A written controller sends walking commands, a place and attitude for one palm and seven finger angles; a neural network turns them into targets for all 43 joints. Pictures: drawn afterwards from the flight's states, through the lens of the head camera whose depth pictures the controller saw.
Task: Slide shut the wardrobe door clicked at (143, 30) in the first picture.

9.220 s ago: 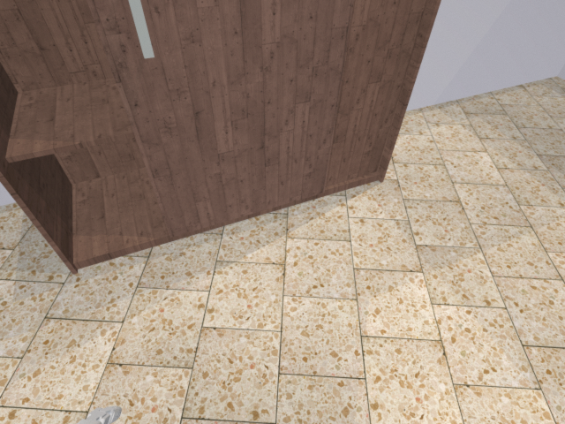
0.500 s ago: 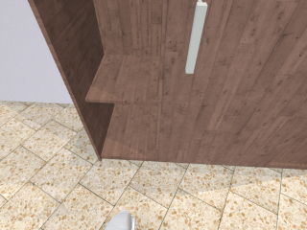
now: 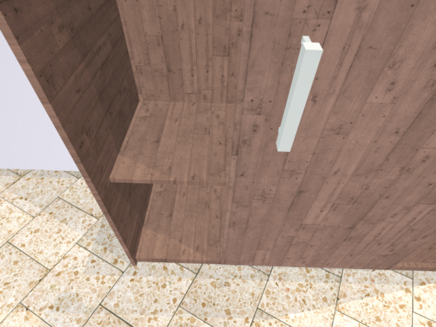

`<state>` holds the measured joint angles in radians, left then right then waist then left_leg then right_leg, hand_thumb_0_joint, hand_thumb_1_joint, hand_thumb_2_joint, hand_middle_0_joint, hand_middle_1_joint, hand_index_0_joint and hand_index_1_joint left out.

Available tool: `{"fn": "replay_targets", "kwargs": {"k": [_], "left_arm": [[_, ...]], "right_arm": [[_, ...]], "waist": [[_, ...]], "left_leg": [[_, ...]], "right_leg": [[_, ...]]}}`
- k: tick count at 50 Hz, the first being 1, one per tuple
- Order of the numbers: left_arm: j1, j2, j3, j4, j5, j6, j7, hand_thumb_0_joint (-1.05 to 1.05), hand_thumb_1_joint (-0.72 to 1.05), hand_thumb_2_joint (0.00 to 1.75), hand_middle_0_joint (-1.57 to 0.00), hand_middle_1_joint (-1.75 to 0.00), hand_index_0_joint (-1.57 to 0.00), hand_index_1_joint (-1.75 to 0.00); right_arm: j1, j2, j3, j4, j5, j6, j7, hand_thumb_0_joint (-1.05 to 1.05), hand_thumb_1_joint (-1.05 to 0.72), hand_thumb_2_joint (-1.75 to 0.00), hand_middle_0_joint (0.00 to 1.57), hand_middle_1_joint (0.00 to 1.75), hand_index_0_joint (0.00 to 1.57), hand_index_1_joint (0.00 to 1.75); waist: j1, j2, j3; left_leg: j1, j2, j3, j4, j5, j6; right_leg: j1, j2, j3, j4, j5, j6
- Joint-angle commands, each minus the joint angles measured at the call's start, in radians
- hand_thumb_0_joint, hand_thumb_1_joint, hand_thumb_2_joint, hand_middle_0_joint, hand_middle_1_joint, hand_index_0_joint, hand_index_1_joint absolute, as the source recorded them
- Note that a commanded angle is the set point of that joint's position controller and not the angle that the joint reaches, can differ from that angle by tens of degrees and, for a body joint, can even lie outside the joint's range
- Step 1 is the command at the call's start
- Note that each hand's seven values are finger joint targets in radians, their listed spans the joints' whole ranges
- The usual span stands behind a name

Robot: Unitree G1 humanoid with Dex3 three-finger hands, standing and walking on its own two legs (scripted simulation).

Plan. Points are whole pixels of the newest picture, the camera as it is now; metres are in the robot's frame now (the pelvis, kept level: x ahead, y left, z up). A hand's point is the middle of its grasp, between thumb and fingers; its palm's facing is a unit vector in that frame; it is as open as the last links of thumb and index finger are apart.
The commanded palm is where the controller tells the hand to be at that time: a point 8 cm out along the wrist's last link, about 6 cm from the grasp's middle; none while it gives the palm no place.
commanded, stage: come to a stop and stand still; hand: right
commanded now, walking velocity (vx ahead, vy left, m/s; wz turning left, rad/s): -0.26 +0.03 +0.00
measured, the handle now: (293, 98) +0.48 -0.12 +0.19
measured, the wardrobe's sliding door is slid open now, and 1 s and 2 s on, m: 0.39 0.39 0.39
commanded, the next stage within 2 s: none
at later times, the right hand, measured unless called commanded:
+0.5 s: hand out of the picture -0.02 -0.15 -0.16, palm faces +0.03 +0.96 -0.27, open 7.4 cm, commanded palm none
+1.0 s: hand out of the picture -0.09 -0.14 -0.17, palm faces +0.05 +0.98 -0.18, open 7.4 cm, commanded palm none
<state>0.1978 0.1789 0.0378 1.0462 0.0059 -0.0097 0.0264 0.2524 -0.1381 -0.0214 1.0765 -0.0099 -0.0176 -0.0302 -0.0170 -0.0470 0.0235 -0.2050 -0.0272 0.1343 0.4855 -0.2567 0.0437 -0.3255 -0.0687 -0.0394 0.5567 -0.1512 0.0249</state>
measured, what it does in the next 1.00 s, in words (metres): steps on the spot: left foot, then right foot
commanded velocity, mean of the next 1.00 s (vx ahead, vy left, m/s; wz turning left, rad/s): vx -0.03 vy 0.01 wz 0.00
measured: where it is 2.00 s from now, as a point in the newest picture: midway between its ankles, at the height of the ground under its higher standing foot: outside the picture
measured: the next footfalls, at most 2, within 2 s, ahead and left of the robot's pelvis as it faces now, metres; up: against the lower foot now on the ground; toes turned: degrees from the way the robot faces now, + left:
left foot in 0.32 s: +0.01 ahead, +0.12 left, +0.00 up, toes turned +0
right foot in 0.56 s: -0.02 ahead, -0.11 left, +0.00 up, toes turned +0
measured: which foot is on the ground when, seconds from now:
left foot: down 0.00-0.06, up 0.08-0.30, down 0.32-1.00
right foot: down 0.00-0.34, up 0.36-0.54, down 0.56-1.00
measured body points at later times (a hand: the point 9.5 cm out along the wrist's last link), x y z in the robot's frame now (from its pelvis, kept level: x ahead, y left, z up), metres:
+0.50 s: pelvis -0.03 +0.04 +0.00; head -0.03 +0.07 +0.45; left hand +0.02 +0.27 -0.16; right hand -0.02 -0.20 -0.14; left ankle -0.06 +0.12 -0.73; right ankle -0.03 -0.11 -0.71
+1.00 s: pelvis -0.08 +0.02 +0.01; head -0.08 +0.03 +0.46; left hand -0.12 +0.23 -0.15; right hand -0.09 -0.19 -0.15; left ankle -0.06 +0.12 -0.73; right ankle -0.06 -0.11 -0.73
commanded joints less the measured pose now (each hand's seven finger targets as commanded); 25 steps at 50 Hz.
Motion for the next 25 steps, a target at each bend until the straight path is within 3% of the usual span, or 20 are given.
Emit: {"fn": "replay_targets", "kwargs": {"k": [1, 2, 3, 4, 6, 8, 9, 12, 14, 15, 16, 17, 18, 19, 21, 23, 25], "left_arm": [[0.102, 0.117, 0.019, -0.027, 0.010, 0.009, 0.010, 0.00, 0.90, 0.90, -0.20, -0.30, -0.20, -0.30], [0.074, 0.128, 0.020, -0.035, 0.010, 0.016, 0.014, 0.00, 0.90, 0.90, -0.20, -0.30, -0.20, -0.30], [0.046, 0.124, 0.021, -0.039, 0.008, 0.018, 0.017, 0.00, 0.90, 0.90, -0.20, -0.30, -0.20, -0.30], [0.029, 0.126, 0.021, -0.049, 0.008, 0.018, 0.019, 0.00, 0.90, 0.90, -0.20, -0.30, -0.20, -0.30], [0.001, 0.139, 0.028, -0.066, 0.014, 0.021, 0.023, 0.00, 0.90, 0.90, -0.20, -0.30, -0.20, -0.30], [-0.024, 0.153, 0.037, -0.080, 0.018, 0.029, 0.022, 0.00, 0.90, 0.90, -0.20, -0.30, -0.20, -0.30], [-0.023, 0.155, 0.039, -0.088, 0.017, 0.031, 0.020, 0.00, 0.90, 0.90, -0.20, -0.30, -0.20, -0.30], [-0.023, 0.164, 0.050, -0.087, 0.018, 0.034, 0.014, 0.00, 0.90, 0.90, -0.20, -0.30, -0.20, -0.30], [-0.023, 0.150, 0.048, -0.083, 0.008, 0.035, 0.007, 0.00, 0.90, 0.90, -0.20, -0.30, -0.20, -0.30], [-0.021, 0.122, 0.045, -0.081, 0.002, 0.036, 0.001, 0.00, 0.90, 0.90, -0.20, -0.30, -0.20, -0.30], [-0.022, 0.064, 0.037, -0.095, -0.005, 0.038, -0.004, 0.00, 0.90, 0.90, -0.20, -0.30, -0.20, -0.30], [-0.062, 0.049, 0.028, -0.109, -0.002, 0.045, -0.010, 0.00, 0.90, 0.90, -0.20, -0.30, -0.20, -0.30], [-0.085, 0.050, 0.031, -0.107, 0.002, 0.053, -0.011, 0.00, 0.90, 0.90, -0.20, -0.30, -0.20, -0.30], [-0.072, 0.048, 0.026, -0.097, 0.006, 0.059, -0.011, 0.00, 0.90, 0.90, -0.20, -0.30, -0.20, -0.30], [-0.032, 0.043, 0.022, -0.051, 0.003, 0.055, -0.010, 0.00, 0.90, 0.90, -0.20, -0.30, -0.20, -0.30], [-0.003, 0.035, 0.015, -0.031, -0.001, 0.046, -0.009, 0.00, 0.90, 0.90, -0.20, -0.30, -0.20, -0.30], [0.010, 0.034, 0.006, -0.010, -0.001, 0.034, -0.005, 0.00, 0.90, 0.90, -0.20, -0.30, -0.20, -0.30]], "right_arm": [[0.061, -0.109, -0.028, -0.062, 0.003, 0.015, -0.021, 0.00, -0.90, -0.90, 0.20, 0.30, 0.20, 0.30], [0.069, -0.103, -0.025, -0.062, 0.001, 0.023, -0.022, 0.00, -0.90, -0.90, 0.20, 0.30, 0.20, 0.30], [0.064, -0.107, -0.028, -0.058, 0.002, 0.032, -0.020, 0.00, -0.90, -0.90, 0.20, 0.30, 0.20, 0.30], [0.066, -0.122, -0.028, -0.055, 0.003, 0.037, -0.018, 0.00, -0.90, -0.90, 0.20, 0.30, 0.20, 0.30], [0.076, -0.124, -0.036, -0.058, 0.002, 0.049, -0.015, 0.00, -0.90, -0.90, 0.20, 0.30, 0.20, 0.30], [0.089, -0.111, -0.038, -0.061, 0.000, 0.051, -0.015, 0.00, -0.90, -0.90, 0.20, 0.30, 0.20, 0.30], [0.084, -0.113, -0.036, -0.067, -0.001, 0.049, -0.013, 0.00, -0.90, -0.90, 0.20, 0.30, 0.20, 0.30], [0.090, -0.089, -0.030, -0.074, -0.003, 0.042, -0.009, 0.00, -0.90, -0.90, 0.20, 0.30, 0.20, 0.30], [0.127, -0.101, -0.027, -0.063, -0.006, 0.028, -0.009, 0.00, -0.90, -0.90, 0.20, 0.30, 0.20, 0.30], [0.132, -0.126, -0.028, -0.064, -0.011, 0.023, -0.012, 0.00, -0.90, -0.90, 0.20, 0.30, 0.20, 0.30], [0.095, -0.190, -0.035, -0.070, -0.019, 0.018, -0.015, 0.00, -0.90, -0.90, 0.20, 0.30, 0.20, 0.30], [0.058, -0.220, -0.033, -0.084, -0.015, 0.017, -0.012, 0.00, -0.90, -0.90, 0.20, 0.30, 0.20, 0.30], [0.033, -0.208, -0.028, -0.090, -0.016, 0.014, -0.011, 0.00, -0.90, -0.90, 0.20, 0.30, 0.20, 0.30], [0.011, -0.191, -0.026, -0.091, -0.018, 0.011, -0.015, 0.00, -0.90, -0.90, 0.20, 0.30, 0.20, 0.30], [-0.022, -0.175, -0.018, -0.080, -0.012, 0.007, -0.013, 0.00, -0.90, -0.90, 0.20, 0.30, 0.20, 0.30], [0.001, -0.175, -0.017, -0.069, -0.008, 0.001, -0.011, 0.00, -0.90, -0.90, 0.20, 0.30, 0.20, 0.30], [0.028, -0.169, -0.013, -0.046, -0.005, -0.003, -0.013, 0.00, -0.90, -0.90, 0.20, 0.30, 0.20, 0.30]], "waist": [[0.005, -0.041, -0.021], [0.000, -0.058, 0.009], [-0.004, -0.167, 0.004], [-0.009, -0.186, 0.003], [-0.003, -0.165, -0.026], [-0.003, -0.135, -0.079], [0.001, -0.086, -0.098], [0.011, -0.073, -0.155], [-0.005, -0.029, -0.170], [-0.008, 0.058, -0.152], [0.014, 0.234, -0.091], [0.009, 0.281, -0.024], [0.007, 0.243, -0.011], [0.019, 0.280, 0.014], [0.040, 0.210, 0.034], [0.034, 0.199, 0.026], [0.025, 0.179, 0.029]], "left_leg": [[-0.077, 0.117, -0.089, 0.038, 0.198, -0.027], [-0.073, 0.094, -0.078, 0.074, 0.089, -0.034], [-0.052, 0.081, -0.061, 0.144, -0.033, -0.044], [-0.049, 0.075, -0.074, 0.222, -0.175, -0.046], [-0.098, 0.063, -0.115, 0.365, -0.292, -0.044], [-0.143, 0.058, -0.133, 0.416, -0.298, -0.045], [-0.139, 0.055, -0.133, 0.404, -0.287, -0.045], [-0.101, 0.055, -0.105, 0.246, -0.202, -0.055], [0.017, 0.056, -0.097, 0.004, -0.020, -0.059], [0.056, 0.101, -0.162, -0.140, 0.097, -0.053], [0.055, 0.248, -0.342, -0.175, 0.219, -0.006], [-0.045, 0.346, -0.394, -0.199, 0.296, 0.076], [-0.107, 0.350, -0.385, -0.207, 0.288, 0.122], [-0.131, 0.325, -0.362, -0.211, 0.269, 0.125], [-0.102, 0.271, -0.300, -0.175, 0.340, 0.114], [-0.052, 0.237, -0.253, -0.144, 0.373, 0.092], [-0.012, 0.223, -0.253, -0.125, 0.406, 0.072]], "right_leg": [[0.181, -0.175, 0.125, -0.111, 0.622, -0.088], [0.147, -0.195, 0.137, -0.132, 0.599, -0.114], [0.117, -0.214, 0.174, -0.184, 0.607, -0.144], [0.096, -0.228, 0.196, -0.217, 0.630, -0.175], [0.109, -0.260, 0.213, -0.229, 0.595, -0.220], [0.173, -0.259, 0.198, -0.193, 0.588, -0.239], [0.182, -0.251, 0.201, -0.181, 0.568, -0.240], [0.227, -0.218, 0.170, -0.160, 0.475, -0.209], [0.176, -0.164, 0.140, -0.104, 0.323, -0.156], [0.124, -0.100, 0.105, -0.042, 0.170, -0.101], [0.000, 0.001, 0.024, 0.021, -0.065, -0.036], [-0.016, 0.054, 0.009, 0.074, -0.259, -0.010], [0.014, 0.047, 0.045, 0.155, -0.310, -0.011], [0.008, 0.029, 0.060, 0.186, -0.313, -0.016], [0.022, 0.035, 0.053, 0.197, -0.238, -0.012], [0.042, 0.040, 0.038, 0.116, -0.209, -0.007], [0.077, 0.034, 0.035, -0.011, -0.154, -0.003]]}}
